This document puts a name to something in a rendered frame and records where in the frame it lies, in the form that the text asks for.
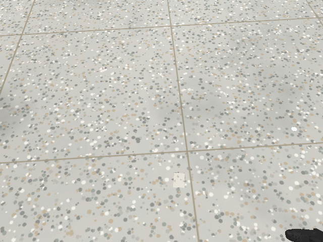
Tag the right robot hand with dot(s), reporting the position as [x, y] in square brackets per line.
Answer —
[304, 235]

